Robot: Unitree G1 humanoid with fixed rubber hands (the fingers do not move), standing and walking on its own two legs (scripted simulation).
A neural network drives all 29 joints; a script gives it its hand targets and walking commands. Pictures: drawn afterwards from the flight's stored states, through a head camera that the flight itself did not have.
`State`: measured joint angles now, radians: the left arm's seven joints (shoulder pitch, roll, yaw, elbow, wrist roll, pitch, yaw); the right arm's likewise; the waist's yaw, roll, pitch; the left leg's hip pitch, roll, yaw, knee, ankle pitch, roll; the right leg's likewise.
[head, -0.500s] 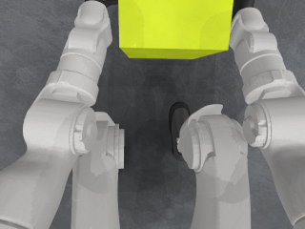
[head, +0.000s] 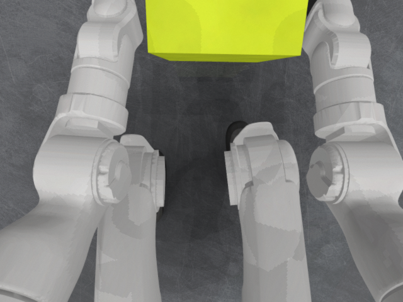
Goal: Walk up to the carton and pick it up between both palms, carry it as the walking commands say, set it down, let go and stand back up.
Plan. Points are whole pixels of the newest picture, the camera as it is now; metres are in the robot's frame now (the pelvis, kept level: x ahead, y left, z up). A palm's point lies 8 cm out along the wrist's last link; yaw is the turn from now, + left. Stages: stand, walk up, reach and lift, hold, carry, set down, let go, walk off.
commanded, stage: reach and lift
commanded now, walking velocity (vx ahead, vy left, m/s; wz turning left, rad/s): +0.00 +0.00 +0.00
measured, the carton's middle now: out of the picture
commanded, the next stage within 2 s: none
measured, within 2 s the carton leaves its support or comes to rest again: neither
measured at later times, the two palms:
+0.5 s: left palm out of the picture +0.54 +0.06 -0.11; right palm out of the picture +0.50 -0.22 -0.12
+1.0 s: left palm out of the picture +0.53 +0.07 -0.04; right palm out of the picture +0.50 -0.22 -0.04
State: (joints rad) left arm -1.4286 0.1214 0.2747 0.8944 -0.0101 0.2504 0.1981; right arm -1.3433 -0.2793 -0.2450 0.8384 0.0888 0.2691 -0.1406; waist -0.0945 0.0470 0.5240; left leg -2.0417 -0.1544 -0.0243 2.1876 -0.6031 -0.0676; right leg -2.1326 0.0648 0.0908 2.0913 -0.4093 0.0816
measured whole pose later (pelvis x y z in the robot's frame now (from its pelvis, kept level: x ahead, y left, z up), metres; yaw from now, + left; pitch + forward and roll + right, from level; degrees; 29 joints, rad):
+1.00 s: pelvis +0.00 +0.00 +0.09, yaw -1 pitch +25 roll +2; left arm -1.31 0.03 0.42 0.58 0.11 0.41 0.14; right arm -1.31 -0.15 -0.40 0.58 -0.11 0.45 -0.07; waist -0.09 0.04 0.53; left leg -1.77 -0.18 -0.06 1.89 -0.56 -0.07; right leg -1.85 0.09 0.12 1.81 -0.39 0.09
